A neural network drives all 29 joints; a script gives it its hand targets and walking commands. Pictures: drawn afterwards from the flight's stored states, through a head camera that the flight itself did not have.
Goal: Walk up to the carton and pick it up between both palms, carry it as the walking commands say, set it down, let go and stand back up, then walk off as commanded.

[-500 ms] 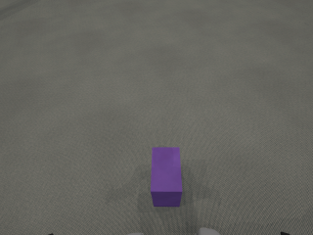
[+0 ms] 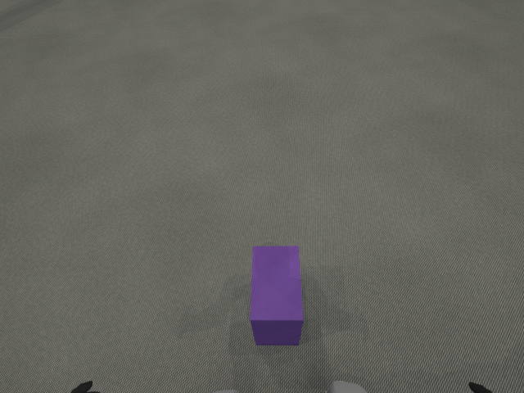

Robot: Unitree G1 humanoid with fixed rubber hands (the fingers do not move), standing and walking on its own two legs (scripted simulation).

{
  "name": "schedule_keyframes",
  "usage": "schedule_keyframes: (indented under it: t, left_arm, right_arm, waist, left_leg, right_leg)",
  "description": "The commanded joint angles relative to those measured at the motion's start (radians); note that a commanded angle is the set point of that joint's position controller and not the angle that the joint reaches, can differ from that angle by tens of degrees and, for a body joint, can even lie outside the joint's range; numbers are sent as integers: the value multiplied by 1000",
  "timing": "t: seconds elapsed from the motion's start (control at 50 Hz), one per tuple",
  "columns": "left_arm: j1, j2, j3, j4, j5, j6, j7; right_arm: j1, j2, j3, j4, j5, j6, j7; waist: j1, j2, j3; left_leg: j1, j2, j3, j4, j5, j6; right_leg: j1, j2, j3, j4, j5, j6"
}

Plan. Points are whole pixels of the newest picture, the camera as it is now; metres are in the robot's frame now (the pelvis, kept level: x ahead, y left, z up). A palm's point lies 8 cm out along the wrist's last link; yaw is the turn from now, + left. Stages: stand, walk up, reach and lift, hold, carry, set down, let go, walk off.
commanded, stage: walk up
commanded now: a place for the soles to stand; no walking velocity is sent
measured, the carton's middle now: (276, 297) +0.48 -0.01 -0.61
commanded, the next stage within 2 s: reach and lift in 0.70 s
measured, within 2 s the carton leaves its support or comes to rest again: neither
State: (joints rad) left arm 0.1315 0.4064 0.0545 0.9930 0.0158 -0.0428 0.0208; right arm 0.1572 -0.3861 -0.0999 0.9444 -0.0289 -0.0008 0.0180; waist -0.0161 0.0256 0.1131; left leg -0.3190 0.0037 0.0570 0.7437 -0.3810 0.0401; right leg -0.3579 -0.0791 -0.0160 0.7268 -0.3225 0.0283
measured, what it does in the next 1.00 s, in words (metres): stands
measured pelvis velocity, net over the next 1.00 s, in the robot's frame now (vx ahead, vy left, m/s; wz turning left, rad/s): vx -0.01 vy -0.02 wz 0.05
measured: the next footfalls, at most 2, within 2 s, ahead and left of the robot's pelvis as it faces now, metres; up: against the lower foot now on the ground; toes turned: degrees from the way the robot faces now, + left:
none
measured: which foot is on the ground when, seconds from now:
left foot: down 0.00-1.00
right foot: down 0.00-1.00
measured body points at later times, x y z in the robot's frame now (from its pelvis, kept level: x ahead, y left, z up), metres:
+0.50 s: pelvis -0.01 -0.01 +0.01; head +0.02 -0.02 +0.45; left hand +0.10 +0.32 -0.09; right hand +0.07 -0.33 -0.12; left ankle +0.01 +0.10 -0.71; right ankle +0.04 -0.15 -0.71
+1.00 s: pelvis -0.01 -0.02 +0.00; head +0.07 -0.02 +0.44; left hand +0.18 +0.29 -0.08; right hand +0.19 -0.31 -0.10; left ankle +0.01 +0.10 -0.71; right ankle +0.04 -0.15 -0.71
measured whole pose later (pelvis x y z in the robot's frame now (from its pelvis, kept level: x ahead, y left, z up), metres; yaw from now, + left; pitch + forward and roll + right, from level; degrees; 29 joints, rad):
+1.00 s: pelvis -0.01 -0.02 +0.00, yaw +3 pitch +0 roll -1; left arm 0.01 0.36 0.10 0.66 0.02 0.16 -0.05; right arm 0.01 -0.37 -0.11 0.64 -0.04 0.19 0.07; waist -0.02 0.04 0.17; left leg -0.39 0.01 0.00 0.74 -0.35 0.03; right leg -0.40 -0.07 -0.07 0.70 -0.30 0.03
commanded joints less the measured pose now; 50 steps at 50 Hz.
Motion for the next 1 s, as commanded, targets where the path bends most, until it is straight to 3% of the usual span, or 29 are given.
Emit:
schedule_keyframes:
  t: [0.0,0.08,0.34,0.68,0.7,0.72,0.76,0.78,0.8,0.84,0.9,0.98]
  left_arm:
    - [-36,208,20,-49,-4,-5,5]
    - [-68,221,21,-54,1,-5,1]
    - [-85,213,21,-62,3,-2,-8]
    - [-77,209,22,-75,-1,2,-8]
    - [-274,64,157,-471,33,96,-51]
    - [-245,82,164,-407,47,135,-58]
    - [-201,84,126,-377,46,174,-64]
    - [-204,65,114,-403,48,189,-66]
    - [-226,57,119,-452,53,185,-58]
    - [-177,49,115,-430,54,196,-56]
    - [-145,13,100,-375,47,208,-66]
    - [-138,4,119,-399,44,201,-76]
  right_arm:
    - [-91,-200,-7,-55,13,-17,-10]
    - [-70,-191,-6,-49,11,-13,-8]
    - [-61,-195,-5,-36,5,-13,2]
    - [-59,-199,-2,-37,6,-14,2]
    - [-339,-87,-40,-529,14,41,2]
    - [-332,-138,-84,-504,-7,92,27]
    - [-252,-151,-77,-473,-41,152,55]
    - [-232,-149,-83,-458,-42,176,59]
    - [-222,-144,-101,-437,-44,181,57]
    - [-167,-104,-94,-387,-30,196,51]
    - [-152,-31,-74,-325,-7,190,46]
    - [-137,17,-55,-334,14,165,24]
  waist:
    - [22,-52,-126]
    - [3,-80,-110]
    - [4,-97,-103]
    - [11,-90,-144]
    - [66,-7,-20]
    - [46,7,6]
    - [54,104,50]
    - [49,135,34]
    - [23,149,4]
    - [-2,99,-17]
    - [-22,43,-2]
    - [-15,-76,-89]
  left_leg:
    - [-8,142,-180,-215,154,49]
    - [15,110,-161,-212,83,33]
    - [10,101,-162,-248,10,31]
    - [31,108,-154,-235,128,35]
    - [-286,12,-73,-232,-181,-41]
    - [-382,10,-54,-294,-336,-20]
    - [-500,53,-72,-377,-413,5]
    - [-539,74,-77,-404,-406,9]
    - [-551,82,-87,-410,-369,7]
    - [-484,67,-88,-384,-293,2]
    - [-361,34,-66,-289,-206,-16]
    - [-175,-37,-28,-113,113,-46]
  right_leg:
    - [82,-36,89,-129,173,-100]
    - [23,-62,131,-184,101,-114]
    - [17,-58,127,-232,-9,-104]
    - [57,-57,111,-205,101,-100]
    - [46,105,-89,-111,-86,-29]
    - [155,167,-133,-70,-108,-16]
    - [301,194,-159,0,-68,-5]
    - [347,190,-155,24,-19,-2]
    - [372,194,-141,37,-13,7]
    - [335,193,-134,31,4,28]
    - [143,174,-131,0,-29,25]
    - [-51,120,-84,-71,68,6]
